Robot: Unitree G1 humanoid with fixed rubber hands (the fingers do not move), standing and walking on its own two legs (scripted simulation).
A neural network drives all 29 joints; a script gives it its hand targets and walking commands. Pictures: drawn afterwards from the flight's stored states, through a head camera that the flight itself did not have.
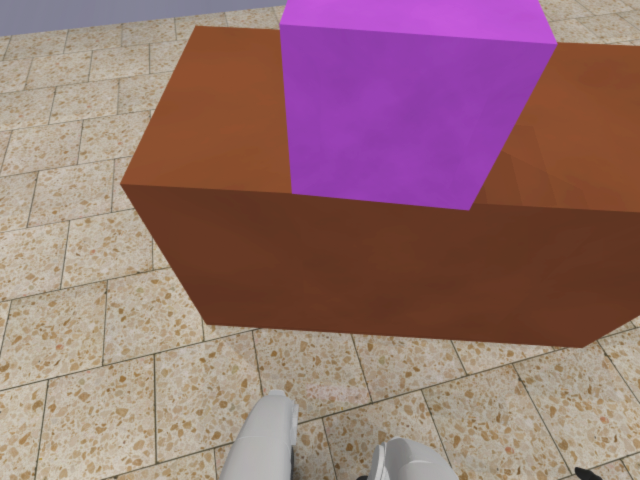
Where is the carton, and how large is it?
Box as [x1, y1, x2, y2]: [279, 0, 557, 209]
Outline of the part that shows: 287,0 279,25 292,193 469,209 557,44 538,1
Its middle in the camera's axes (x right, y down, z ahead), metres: +0.11 -0.23 +0.61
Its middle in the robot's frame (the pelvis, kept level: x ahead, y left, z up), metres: +0.64 -0.06 +0.09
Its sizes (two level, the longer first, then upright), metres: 0.307 0.210 0.292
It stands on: a pedestal, 0.66 m high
